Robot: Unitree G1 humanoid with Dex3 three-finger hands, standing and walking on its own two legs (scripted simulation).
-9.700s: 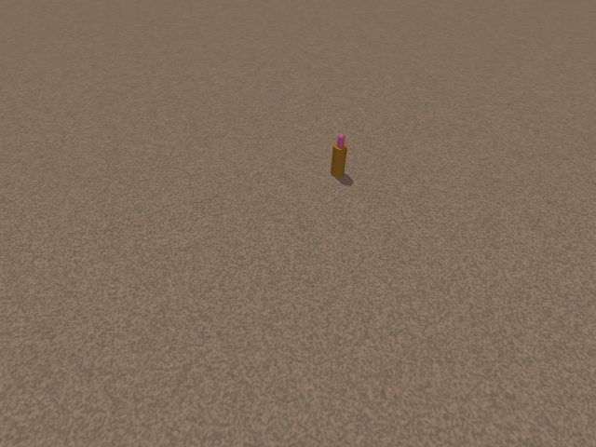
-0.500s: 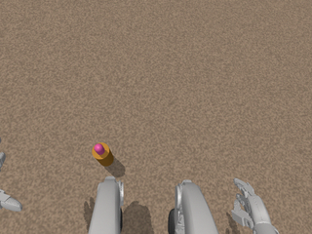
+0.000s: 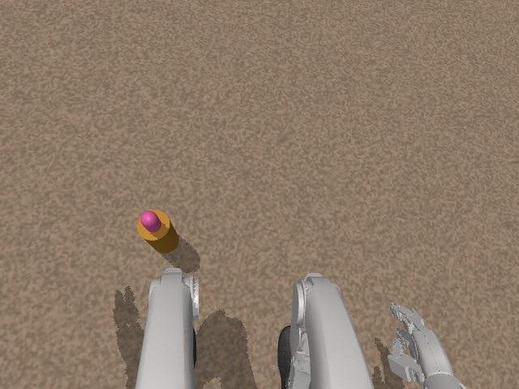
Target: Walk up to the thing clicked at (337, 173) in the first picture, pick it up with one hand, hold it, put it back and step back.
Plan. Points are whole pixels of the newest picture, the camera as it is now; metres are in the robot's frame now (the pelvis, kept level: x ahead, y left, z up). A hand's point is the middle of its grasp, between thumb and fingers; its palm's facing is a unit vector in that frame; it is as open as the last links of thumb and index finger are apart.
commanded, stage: go down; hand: left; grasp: from the side
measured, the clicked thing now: (157, 230) +0.42 +0.22 -0.37
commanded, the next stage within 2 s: none
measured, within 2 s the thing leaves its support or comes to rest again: neither
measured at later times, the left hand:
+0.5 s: hand out of the picture +0.33 +0.40 -0.05, palm faces +0.17 -0.97 -0.15, open 17.4 cm
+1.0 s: hand out of the picture +0.34 +0.40 -0.06, palm faces +0.18 -0.97 -0.14, open 17.4 cm
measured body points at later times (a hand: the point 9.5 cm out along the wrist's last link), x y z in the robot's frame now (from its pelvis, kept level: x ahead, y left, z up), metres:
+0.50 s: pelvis -0.01 +0.00 -0.04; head +0.18 +0.05 +0.36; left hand +0.31 +0.45 -0.04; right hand +0.17 -0.27 -0.15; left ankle +0.07 +0.14 -0.45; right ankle +0.07 -0.14 -0.45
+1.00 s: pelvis -0.02 +0.00 -0.07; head +0.18 +0.05 +0.33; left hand +0.32 +0.45 -0.05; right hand +0.15 -0.28 -0.17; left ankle +0.07 +0.14 -0.45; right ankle +0.07 -0.14 -0.45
